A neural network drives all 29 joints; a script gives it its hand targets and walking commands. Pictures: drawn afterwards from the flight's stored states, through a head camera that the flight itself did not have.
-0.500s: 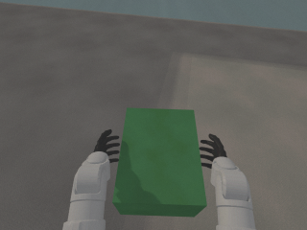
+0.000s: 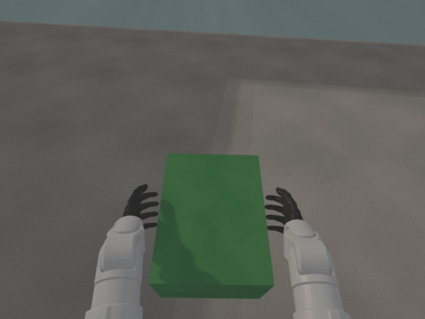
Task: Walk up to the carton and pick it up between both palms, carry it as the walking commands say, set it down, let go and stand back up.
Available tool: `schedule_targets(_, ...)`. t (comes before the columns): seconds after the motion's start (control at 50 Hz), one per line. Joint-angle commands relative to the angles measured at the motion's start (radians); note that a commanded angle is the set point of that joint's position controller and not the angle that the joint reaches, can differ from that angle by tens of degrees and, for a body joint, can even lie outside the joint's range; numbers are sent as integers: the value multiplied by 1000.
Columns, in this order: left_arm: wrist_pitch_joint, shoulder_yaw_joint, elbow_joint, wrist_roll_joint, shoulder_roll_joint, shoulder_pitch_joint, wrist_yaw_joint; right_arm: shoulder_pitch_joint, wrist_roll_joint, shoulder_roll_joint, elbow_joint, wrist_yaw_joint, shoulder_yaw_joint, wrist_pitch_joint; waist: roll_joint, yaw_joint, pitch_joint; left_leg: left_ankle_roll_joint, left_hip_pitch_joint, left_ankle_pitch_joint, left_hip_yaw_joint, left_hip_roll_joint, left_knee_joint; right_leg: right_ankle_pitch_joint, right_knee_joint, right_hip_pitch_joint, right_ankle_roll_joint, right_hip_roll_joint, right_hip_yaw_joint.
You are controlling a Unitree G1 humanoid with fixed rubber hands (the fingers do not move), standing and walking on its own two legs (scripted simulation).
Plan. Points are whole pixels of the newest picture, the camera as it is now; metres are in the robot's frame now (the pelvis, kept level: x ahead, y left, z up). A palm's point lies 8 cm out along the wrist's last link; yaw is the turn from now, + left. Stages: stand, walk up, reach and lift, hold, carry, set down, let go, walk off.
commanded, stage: set down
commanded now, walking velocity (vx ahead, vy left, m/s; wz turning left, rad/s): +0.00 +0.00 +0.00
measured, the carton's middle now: (211, 223) +0.33 +0.05 -0.04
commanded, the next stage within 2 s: none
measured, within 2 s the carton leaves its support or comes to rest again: neither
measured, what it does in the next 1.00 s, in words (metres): stands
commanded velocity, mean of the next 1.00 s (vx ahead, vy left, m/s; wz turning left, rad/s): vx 0.00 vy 0.00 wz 0.00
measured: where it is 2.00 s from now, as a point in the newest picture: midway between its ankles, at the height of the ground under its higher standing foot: outside the picture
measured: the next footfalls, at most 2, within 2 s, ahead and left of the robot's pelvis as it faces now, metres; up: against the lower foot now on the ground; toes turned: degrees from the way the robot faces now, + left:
none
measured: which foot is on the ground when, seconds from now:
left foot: down 0.00-1.00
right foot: down 0.00-1.00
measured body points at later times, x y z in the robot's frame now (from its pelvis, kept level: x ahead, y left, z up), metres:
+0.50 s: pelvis -0.02 +0.02 -0.01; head -0.02 +0.02 +0.44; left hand +0.30 +0.20 +0.00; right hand +0.33 -0.11 +0.00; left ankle +0.02 +0.15 -0.75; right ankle +0.01 -0.11 -0.75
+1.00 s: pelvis -0.03 +0.01 -0.05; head +0.12 +0.01 +0.38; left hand +0.31 +0.20 -0.10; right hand +0.35 -0.11 -0.11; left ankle +0.02 +0.15 -0.75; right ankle +0.01 -0.11 -0.75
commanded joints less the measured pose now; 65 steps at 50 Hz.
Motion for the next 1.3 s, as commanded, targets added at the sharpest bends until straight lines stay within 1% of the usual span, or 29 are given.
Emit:
schedule_targets(0.0, -14, -474, 82, -208, -845, -457, -258, -478, 195, 903, 38, 241, 437, -32, -72, -19, -96, 61, 58, 38, 28, -124, 16, 29, -105, -26, 9, 66, 78)
schedule_targets(0.02, -18, -444, 122, -191, -847, -477, -261, -494, 183, 903, 83, 251, 412, -35, -69, -18, -62, 64, 40, -24, 30, -120, 11, -38, -106, -44, 6, 68, 73)
schedule_targets(0.04, -24, -426, 154, -181, -862, -497, -263, -518, 175, 903, 122, 262, 393, -43, -59, -16, -55, 64, 29, -58, 28, -116, 10, -70, -103, -47, 3, 70, 70)
schedule_targets(0.08, -40, -409, 195, -168, -899, -529, -264, -563, 167, 907, 175, 283, 366, -64, -30, -11, -77, 59, 23, -67, 25, -105, 8, -65, -88, -35, -6, 72, 68)
schedule_targets(0.14, -60, -391, 215, -156, -935, -568, -257, -618, 158, 894, 223, 308, 336, -96, 18, 2, -122, 45, 15, -32, 23, -94, 10, -25, -60, -17, -15, 74, 66)
schedule_targets(0.2, -75, -369, 252, -143, -954, -605, -247, -655, 134, 850, 277, 320, 282, -123, 57, -10, -126, 33, 0, -47, 15, -82, 16, -47, -37, -54, -28, 74, 63)
schedule_targets(0.26, -95, -349, 298, -137, -972, -646, -240, -698, 109, 817, 328, 329, 231, -152, 71, -26, -145, 25, -10, -79, 2, -69, 28, -79, -6, -99, -39, 74, 58)
schedule_targets(0.32, -125, -333, 329, -136, -983, -678, -234, -734, 95, 805, 364, 336, 204, -184, 60, -32, -187, 20, -9, -68, -6, -61, 49, -77, 22, -133, -43, 75, 55)
schedule_targets(0.38, -156, -313, 351, -130, -975, -684, -229, -738, 83, 806, 394, 335, 188, -208, 33, -32, -226, 17, -7, -24, -4, -61, 72, -53, 35, -157, -42, 76, 55)
schedule_targets(0.46, -198, -263, 389, -97, -933, -665, -223, -708, 57, 796, 434, 324, 154, -235, 4, -24, -235, 20, -34, 24, 7, -68, 101, -26, 46, -194, -36, 77, 53)
schedule_targets(0.56, -268, -223, 417, -57, -888, -646, -220, -681, 32, 787, 445, 302, 137, -289, -16, -22, -266, 26, -102, 86, 17, -80, 157, 30, 79, -250, -24, 80, 49)
schedule_targets(0.64, -338, -226, 425, -43, -868, -641, -224, -671, 24, 798, 433, 280, 159, -348, -29, -25, -339, 30, -174, 133, 21, -93, 215, 99, 123, -289, -11, 83, 47)
schedule_targets(0.74, -418, -246, 432, -35, -845, -643, -235, -668, 21, 828, 427, 252, 207, -417, -46, -16, -449, 37, -295, 162, 30, -112, 288, 179, 188, -331, 10, 85, 50)
schedule_targets(0.86, -472, -290, 412, -47, -838, -669, -254, -666, 21, 864, 423, 236, 251, -464, -54, -16, -592, 36, -440, 176, 41, -127, 377, 248, 278, -402, 25, 88, 50)
schedule_targets(0.98, -476, -319, 398, -56, -848, -722, -274, -699, 17, 883, 434, 241, 255, -463, -51, -27, -671, 26, -549, 142, 55, -131, 457, 201, 354, -521, 29, 97, 34)
schedule_targets(1.06, -468, -327, 395, -57, -862, -756, -279, -737, 19, 890, 445, 253, 253, -453, -50, -26, -718, 21, -598, 120, 65, -132, 504, 153, 401, -602, 29, 105, 21)
schedule_targets(1.28, -448, -320, 423, -63, -893, -849, -268, -853, 30, 877, 498, 284, 224, -439, -43, -23, -800, 9, -714, 58, 71, -128, 631, 16, 540, -870, 20, 125, -11)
